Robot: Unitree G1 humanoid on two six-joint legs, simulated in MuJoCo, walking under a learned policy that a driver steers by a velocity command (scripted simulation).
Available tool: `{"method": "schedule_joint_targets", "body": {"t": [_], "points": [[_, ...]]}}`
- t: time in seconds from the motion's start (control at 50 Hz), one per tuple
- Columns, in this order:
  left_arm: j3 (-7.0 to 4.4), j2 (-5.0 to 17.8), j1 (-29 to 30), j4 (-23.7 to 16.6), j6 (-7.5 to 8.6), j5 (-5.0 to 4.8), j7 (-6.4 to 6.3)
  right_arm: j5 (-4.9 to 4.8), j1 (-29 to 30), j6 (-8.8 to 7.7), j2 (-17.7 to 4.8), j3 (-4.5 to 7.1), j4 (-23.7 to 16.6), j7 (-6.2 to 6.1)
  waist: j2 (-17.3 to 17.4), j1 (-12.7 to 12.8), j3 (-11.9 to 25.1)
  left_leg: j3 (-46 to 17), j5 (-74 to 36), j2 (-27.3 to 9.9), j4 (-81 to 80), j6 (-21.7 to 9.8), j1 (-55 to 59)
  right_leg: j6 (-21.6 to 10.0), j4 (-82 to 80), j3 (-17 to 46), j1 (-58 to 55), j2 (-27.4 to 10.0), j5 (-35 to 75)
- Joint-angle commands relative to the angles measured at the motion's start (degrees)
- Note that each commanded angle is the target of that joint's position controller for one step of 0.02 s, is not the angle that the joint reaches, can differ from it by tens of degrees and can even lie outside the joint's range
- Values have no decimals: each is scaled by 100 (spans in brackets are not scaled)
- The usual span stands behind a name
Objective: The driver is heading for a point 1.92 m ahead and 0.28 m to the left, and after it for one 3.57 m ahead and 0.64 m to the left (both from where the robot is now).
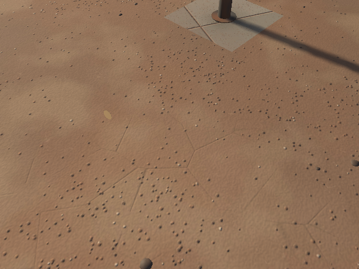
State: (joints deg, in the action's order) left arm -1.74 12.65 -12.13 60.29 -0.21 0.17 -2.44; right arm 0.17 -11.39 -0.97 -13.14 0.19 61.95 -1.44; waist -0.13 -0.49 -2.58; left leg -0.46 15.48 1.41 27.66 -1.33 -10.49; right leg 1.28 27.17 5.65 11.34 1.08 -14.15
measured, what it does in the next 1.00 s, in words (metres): walks ahead: right foot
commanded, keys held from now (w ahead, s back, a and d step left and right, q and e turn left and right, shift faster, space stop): no key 0.50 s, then w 0.50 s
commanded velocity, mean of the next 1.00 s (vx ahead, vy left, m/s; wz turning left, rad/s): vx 0.15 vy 0.00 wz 0.00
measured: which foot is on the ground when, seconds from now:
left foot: down 0.00-0.80, up 0.82-1.00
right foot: down 0.00-0.56, up 0.58-0.78, down 0.80-1.00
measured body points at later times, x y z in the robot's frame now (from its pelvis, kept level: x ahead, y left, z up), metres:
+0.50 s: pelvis +0.00 +0.01 +0.00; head +0.01 +0.01 +0.45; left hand +0.02 +0.25 -0.16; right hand +0.02 -0.24 -0.15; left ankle -0.01 +0.11 -0.74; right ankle +0.01 -0.14 -0.74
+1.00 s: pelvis +0.12 -0.06 +0.01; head +0.13 -0.08 +0.46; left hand +0.07 +0.18 -0.13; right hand +0.22 -0.32 -0.13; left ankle +0.15 +0.10 -0.66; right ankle +0.05 -0.14 -0.74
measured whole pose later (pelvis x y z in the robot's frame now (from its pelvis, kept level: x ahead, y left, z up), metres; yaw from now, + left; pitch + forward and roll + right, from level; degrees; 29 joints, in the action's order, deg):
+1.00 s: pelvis +0.12 -0.06 +0.01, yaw +0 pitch +1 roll +1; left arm -1.0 10.5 -24.9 62.6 6.1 0.1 0.9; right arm -1.4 -12.7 -5.4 -15.8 2.9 54.7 0.5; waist 2.2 2.2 1.5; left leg 0.0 10.5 -4.6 60.9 -3.7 -33.4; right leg -3.1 17.0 -2.1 3.1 1.9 -15.1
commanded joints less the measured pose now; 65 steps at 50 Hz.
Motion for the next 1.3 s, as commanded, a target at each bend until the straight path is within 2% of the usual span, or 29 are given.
{"method": "schedule_joint_targets", "body": {"t": [0.02,0.5,0.54,0.56,0.58,0.6,0.62,0.66,0.7,0.74,0.78,0.8,0.82,0.84,0.86,0.88,0.9,0.94,0.96,1.0,1.04,1.08,1.12,1.18,1.22,1.24,1.26,1.28,1.3], "points": [[-83,581,-156,-88,42,-2,-22,-2,-173,-40,-613,95,-147,-18,21,3,43,-276,-476,-284,-608,-109,-189,-134,-355,22,-19,-117,816],[4,427,-442,236,39,-16,-57,-15,-641,-41,-427,78,-137,-27,26,22,-37,-284,-585,-267,-644,-153,-186,-90,-367,-41,73,-123,763],[29,312,-556,307,30,-33,-67,-40,-787,-17,-466,103,-69,-54,178,-2,14,-358,1020,-237,-846,-241,-190,-119,-151,-306,159,107,-367],[17,339,-506,266,46,-58,-72,-87,-823,-3,-682,176,-90,-75,406,-46,-123,-644,2057,-390,-1013,-421,-276,-165,224,-511,462,272,-1118],[15,352,-359,166,97,-61,-61,-121,-984,-12,-846,232,-96,-86,662,-136,-303,-1254,2944,-812,-1353,-689,-274,-210,684,-616,941,293,-1433],[30,309,-192,41,186,-75,-31,-135,-1145,-45,-1027,300,-102,-89,960,-212,-436,-2062,3474,-1415,-1774,-1018,-206,-246,1279,-699,1351,194,-1324],[34,305,-20,-60,284,-99,10,-129,-1163,-97,-1129,357,-132,-92,1014,-248,-667,-2702,3441,-1900,-2060,-1310,-391,-295,1813,-590,1569,-79,-1130],[-13,366,73,-149,430,-152,96,-68,-1076,-216,-1003,361,-241,-64,804,-187,-767,-2935,2722,-2162,-2139,-1452,-115,-402,2549,-361,2203,-423,-1482],[-38,385,47,-194,550,-203,163,-170,-851,-267,-918,360,-397,-38,628,-47,-603,-2279,1929,-1889,-2010,-1145,83,-498,1816,-384,2027,-576,-1383],[-65,300,-213,-72,616,-194,200,-250,-628,-226,-1001,379,-494,-20,613,174,-343,-1321,1293,-1319,-1689,-881,-418,-453,582,-841,719,-271,-650],[-148,301,-1058,310,576,-168,212,-260,-677,-169,-992,372,-536,-1,459,462,-94,-875,1246,-934,-1042,-781,-1187,-296,27,-1182,-781,149,132],[-193,386,-1510,414,549,-165,201,-229,-553,-201,-786,306,-606,18,121,662,-22,-604,889,-704,-256,-620,-1641,-371,-204,-704,-1369,-132,-38],[-289,839,-2189,451,540,-141,153,-107,-439,-265,-314,173,-733,80,-1212,848,278,142,858,-199,1894,-239,-2314,-756,-997,1136,-1933,-1398,-732],[-346,1336,-2564,484,610,-57,242,-198,-456,-381,-181,176,-935,71,-1935,798,274,-24,1666,223,3289,-225,-3471,-1585,-1848,3460,-2133,-2392,-1877],[-238,1031,-1995,365,707,-33,278,-298,-324,-470,-477,224,-998,83,-1011,529,-209,-475,1349,-245,4125,-345,-3936,-1672,-1903,3544,-1711,-2517,-2410],[-155,757,-1486,175,763,-52,313,-328,-231,-532,-600,249,-1019,134,-644,364,-479,-552,651,-496,4263,-451,-4137,-1462,-1892,2834,-1487,-2241,-2162],[-105,689,-1126,34,775,-54,360,-261,-268,-559,-626,276,-957,147,-469,225,-459,-446,139,-669,4103,-455,-3981,-1265,-1927,2143,-1320,-1931,-1423],[-26,477,-1035,-38,715,-28,375,-153,-165,-555,-734,357,-949,177,-471,151,-388,-287,-468,-858,3534,-360,-3577,-988,-1958,1072,-1146,-1486,135],[-10,445,-1231,7,686,-2,350,-142,-132,-527,-636,350,-941,204,-551,182,-317,-147,-652,-845,3395,-281,-3444,-967,-1951,731,-1134,-1344,782],[-19,546,-1516,59,640,14,274,-117,156,-466,-481,324,-1055,226,-468,239,-294,23,-923,-819,3037,-109,-3525,-1054,-1953,367,-1177,-1258,1707],[-15,657,-1417,-23,577,51,191,-110,717,-451,-350,267,-1306,215,-343,267,-452,199,-1200,-666,2123,18,-3271,-1017,-1911,-28,-828,-1122,2858],[-13,737,-1469,-51,523,56,120,-114,1191,-463,-197,190,-1476,233,-432,370,-424,467,-1639,-393,1151,62,-2525,-886,-1822,-412,-451,-904,3486],[-33,808,-1702,37,493,8,93,-141,1406,-435,-227,176,-1561,273,-565,414,-324,510,-1890,-236,761,34,-2075,-895,-1685,-450,-517,-987,3661],[-71,808,-1458,26,457,-42,68,-117,1147,-422,-519,252,-1557,306,-713,65,-78,231,-1860,-145,353,-239,-1619,-791,-1168,-368,-1039,-1208,4294],[-104,827,-1142,-69,395,-41,57,-41,92,-471,-849,413,-1198,299,-673,-493,558,287,-2068,72,-6,-473,-542,-606,-59,-400,-1371,-1074,4968],[-87,792,-1248,-104,394,1,91,10,-396,-484,-1080,487,-1047,269,-390,-665,972,79,-3455,-246,-120,-610,494,-400,865,-511,-978,-779,4308],[29,386,-1859,-125,434,147,145,182,-860,-444,-1420,523,-960,238,595,-412,1841,-1234,-5773,-1547,575,-1257,2564,-162,2623,-620,686,-258,1559],[158,-55,-2529,96,467,26,193,190,-965,-381,-1142,401,-900,266,1491,-213,2899,-2817,-6334,-2634,136,-2158,3247,30,4235,-142,1348,390,-2617],[17,435,-2283,155,456,-93,217,44,-653,-334,-888,342,-964,294,807,-228,2611,-2677,-4834,-2317,-267,-1998,2379,38,4673,334,1327,116,-2541]]}}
